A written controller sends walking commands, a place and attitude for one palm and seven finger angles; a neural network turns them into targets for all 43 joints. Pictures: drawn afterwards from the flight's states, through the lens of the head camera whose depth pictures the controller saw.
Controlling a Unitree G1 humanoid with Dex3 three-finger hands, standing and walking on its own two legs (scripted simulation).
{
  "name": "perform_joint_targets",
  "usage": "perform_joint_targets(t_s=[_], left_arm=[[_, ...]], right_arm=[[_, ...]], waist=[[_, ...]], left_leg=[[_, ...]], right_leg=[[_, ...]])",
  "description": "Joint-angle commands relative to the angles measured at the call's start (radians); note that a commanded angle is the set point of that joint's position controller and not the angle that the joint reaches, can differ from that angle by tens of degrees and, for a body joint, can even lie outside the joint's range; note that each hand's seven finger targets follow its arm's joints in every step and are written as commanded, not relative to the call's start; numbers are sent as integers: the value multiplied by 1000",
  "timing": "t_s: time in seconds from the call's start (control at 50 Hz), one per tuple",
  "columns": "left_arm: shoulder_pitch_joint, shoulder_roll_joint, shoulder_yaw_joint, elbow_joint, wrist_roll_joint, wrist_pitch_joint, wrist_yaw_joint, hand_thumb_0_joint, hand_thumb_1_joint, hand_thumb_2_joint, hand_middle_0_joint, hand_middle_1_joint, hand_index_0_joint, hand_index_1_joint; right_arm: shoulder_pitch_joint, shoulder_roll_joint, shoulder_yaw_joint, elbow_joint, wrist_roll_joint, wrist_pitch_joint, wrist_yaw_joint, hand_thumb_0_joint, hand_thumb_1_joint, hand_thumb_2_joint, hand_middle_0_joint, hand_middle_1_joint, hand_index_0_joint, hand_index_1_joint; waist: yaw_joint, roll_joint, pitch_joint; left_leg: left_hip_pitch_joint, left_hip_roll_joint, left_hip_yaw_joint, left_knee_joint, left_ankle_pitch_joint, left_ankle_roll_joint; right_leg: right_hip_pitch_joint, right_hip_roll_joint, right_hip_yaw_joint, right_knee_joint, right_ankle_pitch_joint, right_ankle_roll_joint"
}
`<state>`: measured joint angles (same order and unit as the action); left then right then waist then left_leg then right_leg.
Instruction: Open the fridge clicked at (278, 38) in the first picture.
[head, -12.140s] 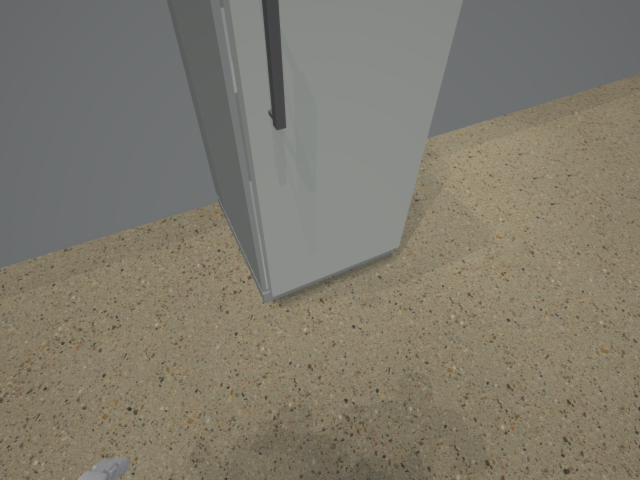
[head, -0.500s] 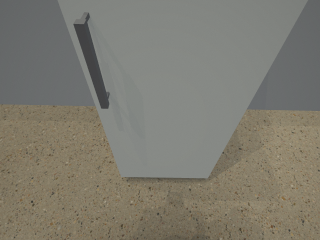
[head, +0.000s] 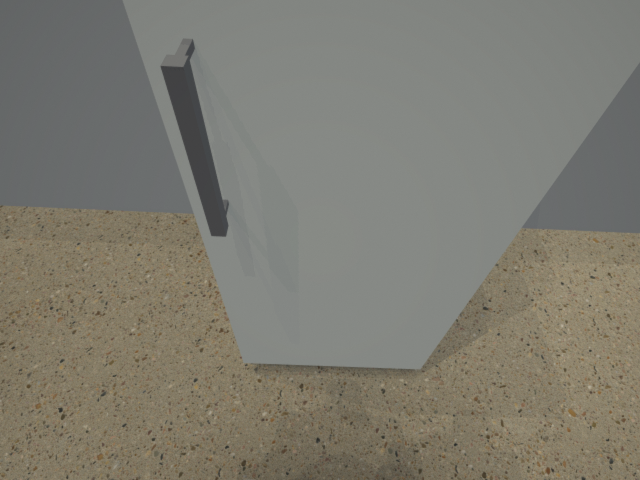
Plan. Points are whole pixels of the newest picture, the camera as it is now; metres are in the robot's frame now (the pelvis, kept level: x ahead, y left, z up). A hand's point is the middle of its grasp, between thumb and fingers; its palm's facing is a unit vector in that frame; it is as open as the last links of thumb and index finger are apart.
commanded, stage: come to a stop and stand still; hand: left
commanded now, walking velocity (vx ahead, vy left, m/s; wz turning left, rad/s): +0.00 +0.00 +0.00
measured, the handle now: (205, 153) +0.45 +0.19 +0.15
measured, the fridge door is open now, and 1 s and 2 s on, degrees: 0 0 0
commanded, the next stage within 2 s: look again from close up in 1.04 s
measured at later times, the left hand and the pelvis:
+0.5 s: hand out of the picture -0.03 +0.16 -0.17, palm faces +0.04 -0.99 -0.17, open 7.4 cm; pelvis -0.02 +0.00 +0.01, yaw +1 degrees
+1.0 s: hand out of the picture +0.00 +0.20 -0.16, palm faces +0.00 -0.98 -0.21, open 7.4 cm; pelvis -0.01 +0.02 +0.00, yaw -1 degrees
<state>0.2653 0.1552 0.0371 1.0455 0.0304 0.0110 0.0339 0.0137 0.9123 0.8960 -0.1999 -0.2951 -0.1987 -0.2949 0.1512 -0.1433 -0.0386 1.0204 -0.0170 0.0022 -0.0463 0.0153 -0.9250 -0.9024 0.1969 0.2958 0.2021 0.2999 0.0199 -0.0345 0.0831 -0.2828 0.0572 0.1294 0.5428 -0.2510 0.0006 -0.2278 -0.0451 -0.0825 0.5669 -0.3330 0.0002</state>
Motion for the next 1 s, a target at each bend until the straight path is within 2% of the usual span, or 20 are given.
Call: perform_joint_targets(t_s=[0.0, 0.02, 0.06, 0.12, 0.16, 0.22, 0.42, 0.44, 0.46, 0.48, 0.5, 0.52, 0.54, 0.56, 0.6, 0.62, 0.66, 0.74, 0.84, 0.98], left_arm=[[80, 101, 19, -53, 0, -7, 5, 0, 900, 900, -200, -300, -200, -300], [65, 107, 18, -59, -1, -6, 4, 0, 900, 900, -200, -300, -200, -300], [44, 106, 11, -65, -1, -8, 3, 0, 900, 900, -200, -300, -200, -300], [21, 104, 5, -66, -5, -7, 0, 0, 900, 900, -200, -300, -200, -300], [30, 101, 0, -58, -6, -10, -2, 0, 900, 900, -200, -300, -200, -300], [32, 107, -4, -44, -9, -14, -5, 0, 900, 900, -200, -300, -200, -300], [73, 89, -15, 21, -17, -25, -5, 0, 900, 900, -200, -300, -200, -300], [82, 84, -15, 25, -15, -26, -5, 0, 900, 900, -200, -300, -200, -300], [156, 101, -31, 44, -3, -40, 35, 0, 900, 900, -200, -300, -200, -300], [61, 162, -23, -8, -13, -48, 24, 0, 900, 900, -200, -300, -200, -300], [30, 160, -15, -33, -13, -48, 19, 0, 900, 900, -200, -300, -200, -300], [24, 140, -15, -39, -13, -47, 18, 0, 900, 900, -200, -300, -200, -300], [32, 121, -16, -37, -12, -50, 15, 0, 900, 900, -200, -300, -200, -300], [59, 99, -18, -30, -14, -45, 13, 0, 900, 900, -200, -300, -200, -300], [94, 67, -25, -11, -14, -38, 10, 0, 900, 900, -200, -300, -200, -300], [97, 60, -28, -7, -12, -35, 9, 0, 900, 900, -200, -300, -200, -300], [108, 60, -30, -3, -11, -38, 7, 0, 900, 900, -200, -300, -200, -300], [107, 65, -28, -4, -11, -37, 8, 0, 900, 900, -200, -300, -200, -300], [98, 76, -28, -5, -10, -40, 9, 0, 900, 900, -200, -300, -200, -300], [89, 94, -24, 4, -13, -38, 7, 0, 900, 900, -200, -300, -200, -300]], right_arm=[[94, -80, -25, -36, 1, 5, 4, 0, -900, -900, 200, 300, 200, 300], [88, -72, -20, -37, 2, 7, 9, 0, -900, -900, 200, 300, 200, 300], [88, -66, -15, -33, 0, 7, 14, 0, -900, -900, 200, 300, 200, 300], [85, -69, -8, -25, -2, 6, 22, 0, -900, -900, 200, 300, 200, 300], [87, -70, -3, -16, -3, 3, 25, 0, -900, -900, 200, 300, 200, 300], [107, -74, 4, 1, -5, 1, 28, 0, -900, -900, 200, 300, 200, 300], [187, -67, 23, 75, -2, -14, 24, 0, -900, -900, 200, 300, 200, 300], [198, -65, 24, 78, -1, -17, 22, 0, -900, -900, 200, 300, 200, 300], [74, -122, 14, 11, 5, -26, 31, 0, -900, -900, 200, 300, 200, 300], [175, -64, 19, -7, 5, -8, 39, 0, -900, -900, 200, 300, 200, 300], [221, -73, 17, 5, -3, -3, 44, 0, -900, -900, 200, 300, 200, 300], [254, -71, 13, 4, -6, -7, 45, 0, -900, -900, 200, 300, 200, 300], [270, -68, 19, 1, -10, -19, 45, 0, -900, -900, 200, 300, 200, 300], [258, -79, 21, -9, -8, -23, 41, 0, -900, -900, 200, 300, 200, 300], [227, -94, 19, -24, -4, -23, 34, 0, -900, -900, 200, 300, 200, 300], [221, -96, 18, -28, -3, -20, 34, 0, -900, -900, 200, 300, 200, 300], [221, -90, 22, -25, -3, -24, 34, 0, -900, -900, 200, 300, 200, 300], [225, -88, 22, -8, -3, -28, 33, 0, -900, -900, 200, 300, 200, 300], [221, -87, 25, 13, -1, -32, 33, 0, -900, -900, 200, 300, 200, 300], [194, -102, 27, 30, 1, -37, 30, 0, -900, -900, 200, 300, 200, 300]], waist=[[-20, -5, -132], [-21, -21, -113], [-24, -32, -89], [-21, -17, -26], [-15, 14, -13], [-17, -9, -2], [-12, 33, 0], [-11, 46, -8], [28, 89, 34], [-68, 102, -67], [-77, 82, -74], [-85, 103, -75], [-72, 160, -84], [-52, 165, -73], [-28, 97, -30], [-25, 49, 1], [-20, 27, 0], [-20, 51, 1], [-24, 3, -2], [-19, 36, -25]], left_leg=[[90, 65, -68, -7, 256, 17], [79, 58, -68, -18, 182, 12], [80, 56, -73, -46, 133, 9], [55, 61, -98, -108, 47, 11], [45, 62, -106, -141, 13, 11], [51, 55, -103, -164, -20, 6], [47, 60, -111, -223, -4, -1], [55, 64, -113, -224, 17, 2], [-1, 65, -74, 8, 55, -23], [38, 33, -80, 15, -70, -17], [53, 26, -77, 20, -82, -8], [47, 29, -89, -9, -53, 0], [34, 49, -121, -66, -3, 11], [-15, 70, -158, -115, -35, 28], [-80, 82, -185, -174, -132, 46], [-104, 75, -185, -189, -177, 47], [-79, 65, -170, -191, -132, 46], [-43, 65, -162, -210, -111, 46], [4, 59, -139, -200, -19, 42], [51, 63, -117, -190, 74, 37]], right_leg=[[-19, -124, 121, -71, 428, -54], [-40, -129, 127, -95, 354, -57], [-66, -123, 123, -125, 263, -50], [-109, -100, 115, -178, 61, -37], [-99, -90, 116, -210, 0, -32], [-102, -93, 123, -253, -65, -35], [-38, -82, 92, -272, -16, -35], [-19, -78, 86, -267, 21, -34], [-57, -133, 168, -259, 330, -28], [-86, -178, 183, -289, -55, -76], [-150, -145, 161, -262, -199, -87], [-159, -119, 129, -212, -164, -86], [-119, -84, 84, -150, -81, -73], [-84, -50, 66, -118, -75, -59], [-51, -30, 49, -104, -56, -47], [-55, -32, 55, -113, -67, -45], [-49, -45, 67, -122, -32, -43], [-49, -48, 66, -127, 7, -37], [-46, -59, 76, -145, 57, -33], [-21, -67, 79, -153, 113, -26]])
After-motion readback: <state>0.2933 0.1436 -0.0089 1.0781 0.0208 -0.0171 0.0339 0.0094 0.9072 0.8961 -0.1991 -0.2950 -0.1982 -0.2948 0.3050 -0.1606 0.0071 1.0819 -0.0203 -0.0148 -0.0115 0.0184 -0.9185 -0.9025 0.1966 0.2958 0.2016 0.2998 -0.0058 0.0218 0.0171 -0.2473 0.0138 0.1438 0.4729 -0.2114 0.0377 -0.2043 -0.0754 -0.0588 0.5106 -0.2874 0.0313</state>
